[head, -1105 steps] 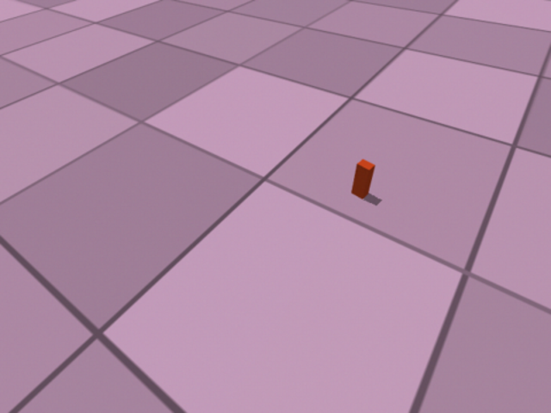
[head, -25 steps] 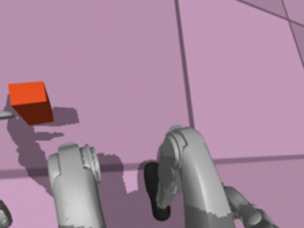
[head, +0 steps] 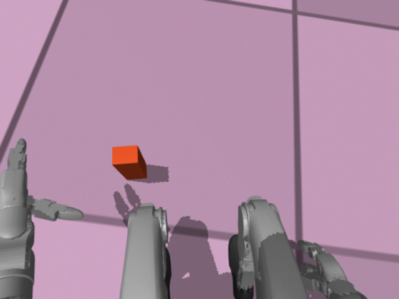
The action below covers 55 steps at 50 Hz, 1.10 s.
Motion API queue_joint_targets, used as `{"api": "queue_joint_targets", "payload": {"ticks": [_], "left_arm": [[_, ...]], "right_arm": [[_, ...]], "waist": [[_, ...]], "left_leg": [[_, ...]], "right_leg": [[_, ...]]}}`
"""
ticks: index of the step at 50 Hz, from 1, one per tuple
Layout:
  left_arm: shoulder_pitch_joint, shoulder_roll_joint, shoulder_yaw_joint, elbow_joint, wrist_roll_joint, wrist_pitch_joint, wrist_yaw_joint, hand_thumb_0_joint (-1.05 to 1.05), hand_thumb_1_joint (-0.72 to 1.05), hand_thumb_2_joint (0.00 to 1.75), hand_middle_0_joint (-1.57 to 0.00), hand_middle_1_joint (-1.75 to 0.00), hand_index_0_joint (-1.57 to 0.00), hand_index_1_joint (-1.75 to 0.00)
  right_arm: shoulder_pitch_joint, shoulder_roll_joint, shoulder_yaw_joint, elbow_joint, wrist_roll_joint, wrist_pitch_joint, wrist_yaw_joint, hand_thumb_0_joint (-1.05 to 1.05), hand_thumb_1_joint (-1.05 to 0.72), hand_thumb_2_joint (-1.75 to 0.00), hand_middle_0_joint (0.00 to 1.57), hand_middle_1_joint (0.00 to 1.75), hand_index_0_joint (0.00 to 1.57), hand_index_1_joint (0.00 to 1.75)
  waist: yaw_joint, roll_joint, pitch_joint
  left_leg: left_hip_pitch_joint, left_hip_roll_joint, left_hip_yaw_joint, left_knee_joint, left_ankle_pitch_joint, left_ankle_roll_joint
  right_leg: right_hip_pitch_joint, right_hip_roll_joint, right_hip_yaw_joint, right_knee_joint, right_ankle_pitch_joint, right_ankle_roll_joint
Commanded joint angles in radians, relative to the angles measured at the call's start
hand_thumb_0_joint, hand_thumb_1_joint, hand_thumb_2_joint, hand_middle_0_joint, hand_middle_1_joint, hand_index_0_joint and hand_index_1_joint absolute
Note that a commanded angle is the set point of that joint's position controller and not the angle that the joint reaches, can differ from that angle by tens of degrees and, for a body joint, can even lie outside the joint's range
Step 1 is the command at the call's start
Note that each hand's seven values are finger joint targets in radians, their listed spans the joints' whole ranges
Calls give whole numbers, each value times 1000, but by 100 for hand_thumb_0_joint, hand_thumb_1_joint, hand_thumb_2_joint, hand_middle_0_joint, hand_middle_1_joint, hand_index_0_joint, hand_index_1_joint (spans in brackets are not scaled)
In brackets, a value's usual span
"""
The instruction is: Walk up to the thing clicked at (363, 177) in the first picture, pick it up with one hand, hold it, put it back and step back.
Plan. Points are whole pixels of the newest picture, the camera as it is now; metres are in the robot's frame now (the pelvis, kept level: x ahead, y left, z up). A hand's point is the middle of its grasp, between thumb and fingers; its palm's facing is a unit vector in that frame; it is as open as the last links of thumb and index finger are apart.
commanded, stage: home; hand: left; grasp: from the side
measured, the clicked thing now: (131, 164) +0.47 +0.22 -0.36
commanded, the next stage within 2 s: none
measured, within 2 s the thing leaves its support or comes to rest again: neither
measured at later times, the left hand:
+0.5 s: hand (36, 215) +0.27 +0.22 +0.12, palm faces +0.16 -0.92 -0.36, open 17.3 cm
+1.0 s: hand (7, 254) +0.24 +0.19 +0.20, palm faces +0.18 -0.94 -0.30, open 17.4 cm
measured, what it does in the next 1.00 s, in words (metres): rises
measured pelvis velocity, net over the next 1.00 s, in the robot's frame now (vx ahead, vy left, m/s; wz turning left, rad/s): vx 0.09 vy -0.01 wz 0.07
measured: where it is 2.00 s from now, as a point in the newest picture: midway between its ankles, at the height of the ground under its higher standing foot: (201, 287)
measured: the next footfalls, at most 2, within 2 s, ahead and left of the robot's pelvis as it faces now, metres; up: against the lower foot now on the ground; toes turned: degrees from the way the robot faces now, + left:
none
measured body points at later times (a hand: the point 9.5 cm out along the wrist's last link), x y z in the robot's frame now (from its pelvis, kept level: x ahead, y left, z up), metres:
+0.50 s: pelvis +0.06 -0.01 +0.21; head +0.15 +0.02 +0.65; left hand +0.26 +0.27 +0.14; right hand +0.23 -0.25 +0.12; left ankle +0.07 +0.12 -0.42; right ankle +0.10 -0.14 -0.42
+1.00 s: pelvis +0.09 -0.01 +0.26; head +0.12 +0.00 +0.71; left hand +0.23 +0.24 +0.23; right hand +0.28 -0.23 +0.19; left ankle +0.07 +0.12 -0.42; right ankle +0.10 -0.14 -0.42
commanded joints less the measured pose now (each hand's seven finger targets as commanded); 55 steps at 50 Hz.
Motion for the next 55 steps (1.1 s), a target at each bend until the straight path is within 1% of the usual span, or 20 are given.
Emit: {"api": "queue_joint_targets", "payload": {"ticks": [1,10,16,17,18,20,23,24,25,28,29,33,35,40,41,47,48,50,52,55], "left_arm": [[-48,250,73,-287,-21,8,65,0,-48,10,-6,-6,-6,-7],[176,42,-60,-288,-50,108,106,0,-47,10,-6,-7,-6,-7],[300,-15,-112,-370,-65,177,143,0,-50,8,-5,-6,-5,-6],[334,-53,-149,-347,-63,194,145,0,-52,7,-5,-6,-5,-6],[286,-19,-131,-455,-68,195,153,0,-53,7,-5,-5,-5,-6],[375,-70,-171,-421,-69,223,161,0,-55,5,-5,-5,-5,-5],[445,-95,-195,-477,-73,255,174,0,-57,4,-5,-5,-5,-5],[423,-90,-210,-553,-75,258,176,0,-55,6,-5,-5,-5,-5],[476,-122,-228,-536,-77,271,180,0,-54,6,-5,-5,-5,-5],[551,-142,-251,-610,-78,297,187,0,-57,4,-5,-5,-5,-5],[597,-182,-286,-595,-81,308,184,0,-56,5,-5,-5,-5,-5],[648,-171,-283,-716,-80,324,185,0,-57,4,-5,-5,-5,-5],[713,-224,-318,-679,-81,335,176,0,-59,3,-5,-5,-4,-5],[693,-195,-287,-737,-77,326,163,0,-55,6,-5,-5,-5,-5],[695,-214,-299,-724,-77,326,160,0,-55,5,-5,-5,-5,-5],[657,-210,-287,-740,-70,313,153,0,-54,6,-5,-5,-5,-5],[655,-222,-303,-734,-70,317,151,0,-53,7,-5,-6,-5,-6],[651,-219,-302,-738,-70,317,151,0,-53,7,-5,-6,-5,-6],[684,-214,-287,-718,-68,321,153,0,-53,6,-5,-5,-5,-6],[681,-215,-286,-703,-70,320,151,0,-50,9,-5,-6,-5,-6]], "right_arm": [[86,-186,-94,-123,14,-49,-61,0,-89,-90,20,30,20,30],[111,-134,-80,-134,13,-124,-110,0,-89,-90,20,30,20,30],[122,-115,-68,-156,15,-163,-138,0,-89,-90,20,30,20,30],[122,-112,-66,-152,13,-172,-144,0,-89,-90,20,30,20,30],[135,-113,-67,-154,14,-177,-149,0,-89,-90,20,30,20,30],[137,-104,-60,-160,15,-188,-160,0,-89,-90,20,30,20,30],[143,-93,-56,-176,14,-201,-176,0,-89,-90,20,30,20,30],[148,-93,-53,-177,10,-204,-179,0,-90,-90,20,30,20,30],[145,-91,-51,-190,11,-208,-185,0,-90,-90,20,30,20,30],[151,-74,-45,-199,7,-224,-201,0,-90,-90,20,30,20,30],[145,-74,-44,-208,7,-229,-204,0,-90,-90,20,30,20,30],[140,-70,-41,-225,-1,-253,-215,0,-90,-90,20,30,20,30],[145,-65,-42,-225,-5,-261,-215,0,-90,-90,20,30,20,30],[132,-72,-47,-228,-13,-283,-211,0,-90,-90,20,30,20,30],[130,-72,-46,-231,-13,-287,-207,0,-90,-90,20,30,20,30],[125,-71,-48,-219,-22,-310,-204,0,-90,-90,20,30,20,30],[131,-73,-49,-211,-24,-313,-204,0,-90,-90,20,30,20,30],[126,-73,-48,-207,-24,-320,-203,0,-90,-90,20,30,20,30],[132,-72,-50,-204,-25,-322,-206,0,-90,-90,20,30,20,30],[123,-71,-48,-200,-26,-322,-206,0,-90,-90,20,30,20,30]], "waist": [[7,133,-587],[1,80,-481],[15,66,-401],[5,75,-373],[17,99,-377],[7,87,-333],[19,98,-291],[16,118,-278],[14,110,-249],[18,90,-212],[11,71,-169],[19,40,-148],[13,16,-88],[19,13,-54],[14,15,-31],[21,56,-70],[14,68,-66],[16,64,-59],[20,31,-114],[22,13,-88]], "left_leg": [[568,-17,4,-442,88,14],[792,-19,42,-622,292,13],[946,-23,51,-795,303,8],[978,-19,51,-820,321,4],[1020,-18,52,-847,333,1],[1071,-17,46,-900,358,-2],[1150,-18,50,-979,383,-5],[1183,-17,51,-1007,383,-8],[1203,-18,50,-1040,370,-8],[1243,-19,51,-1092,380,-8],[1245,-20,52,-1109,375,-5],[1294,-21,53,-1139,445,-4],[1298,-20,55,-1161,436,-5],[1318,-23,58,-1191,428,-7],[1317,-24,64,-1192,417,-7],[1357,-29,62,-1211,415,-13],[1368,-28,60,-1216,414,-15],[1370,-29,62,-1214,425,-15],[1391,-27,63,-1196,490,-13],[1375,-31,66,-1192,491,-10]], "right_leg": [[464,36,-19,-348,61,-66],[765,31,-4,-589,244,-61],[963,29,-1,-767,259,-57],[977,31,-3,-789,275,-58],[1001,30,-5,-809,283,-59],[1050,33,-14,-852,302,-57],[1127,36,-18,-925,322,-55],[1148,37,-23,-944,322,-55],[1168,40,-28,-970,316,-52],[1235,44,-34,-1023,328,-52],[1245,46,-39,-1045,324,-49],[1310,50,-48,-1082,382,-47],[1310,54,-55,-1101,372,-45],[1341,52,-53,-1133,360,-43],[1338,50,-48,-1140,355,-41],[1362,50,-45,-1142,349,-45],[1356,51,-46,-1144,348,-46],[1367,50,-47,-1149,361,-44],[1399,50,-43,-1143,421,-42],[1405,47,-43,-1154,432,-39]]}}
